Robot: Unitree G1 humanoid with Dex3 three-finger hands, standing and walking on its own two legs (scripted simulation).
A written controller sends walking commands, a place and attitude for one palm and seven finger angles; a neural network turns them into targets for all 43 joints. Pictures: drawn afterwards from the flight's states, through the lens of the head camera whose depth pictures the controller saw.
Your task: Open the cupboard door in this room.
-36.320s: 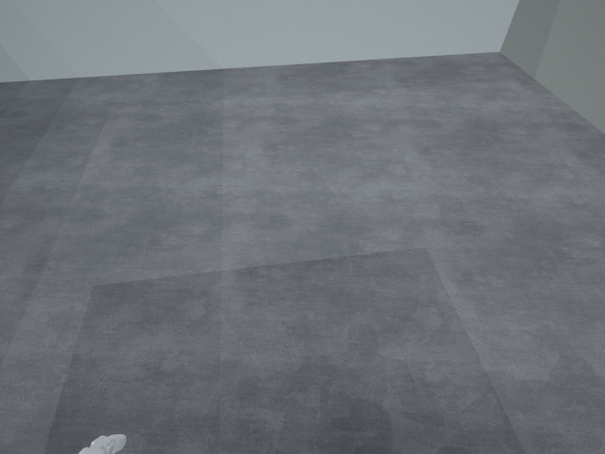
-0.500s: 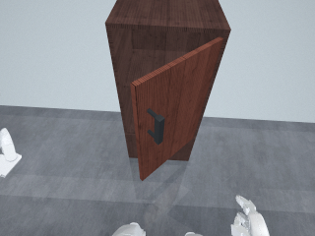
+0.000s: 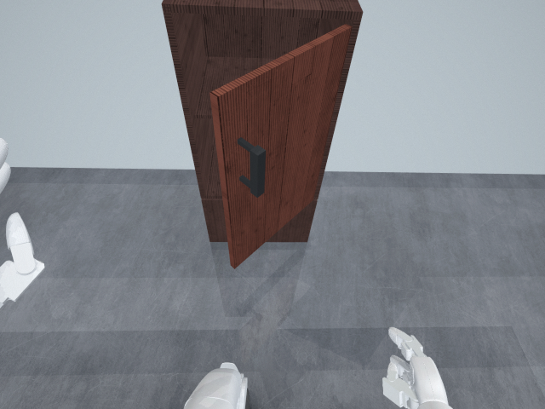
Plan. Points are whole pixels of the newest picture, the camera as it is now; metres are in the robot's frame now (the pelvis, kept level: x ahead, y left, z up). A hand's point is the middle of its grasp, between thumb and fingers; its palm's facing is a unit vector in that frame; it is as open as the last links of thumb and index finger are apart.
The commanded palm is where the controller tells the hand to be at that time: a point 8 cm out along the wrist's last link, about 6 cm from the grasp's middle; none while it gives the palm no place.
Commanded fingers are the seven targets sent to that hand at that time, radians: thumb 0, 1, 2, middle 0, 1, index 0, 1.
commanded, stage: stop stepping back and stand still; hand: left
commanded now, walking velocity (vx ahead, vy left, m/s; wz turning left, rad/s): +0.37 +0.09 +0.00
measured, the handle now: (250, 167) +0.54 +0.12 -0.01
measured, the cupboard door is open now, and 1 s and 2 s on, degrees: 45 45 45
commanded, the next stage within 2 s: let the arm hang, fingers relaxed in 1.28 s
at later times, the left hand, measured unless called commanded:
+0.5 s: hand (10, 327) +0.14 +0.25 +0.19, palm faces +0.42 -0.77 -0.48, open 7.4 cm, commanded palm +0.10 +0.28 +0.19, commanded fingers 0.00 0.90 0.90 -0.20 -0.30 -0.20 -0.30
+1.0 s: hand out of the picture +0.16 +0.28 +0.17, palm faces +0.38 -0.79 -0.47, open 7.4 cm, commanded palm +0.10 +0.32 +0.19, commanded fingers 0.00 0.90 0.90 -0.20 -0.30 -0.20 -0.30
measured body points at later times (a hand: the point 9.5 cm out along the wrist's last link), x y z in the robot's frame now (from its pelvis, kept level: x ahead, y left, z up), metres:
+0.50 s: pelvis -0.06 -0.01 +0.02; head -0.07 -0.01 +0.47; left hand +0.11 +0.28 +0.22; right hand +0.04 -0.27 -0.08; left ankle -0.03 +0.12 -0.66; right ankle -0.05 -0.09 -0.72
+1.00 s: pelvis -0.05 +0.03 +0.01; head -0.04 +0.03 +0.46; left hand +0.13 +0.32 +0.20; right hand +0.11 -0.21 -0.07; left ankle -0.06 +0.15 -0.72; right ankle -0.05 -0.09 -0.72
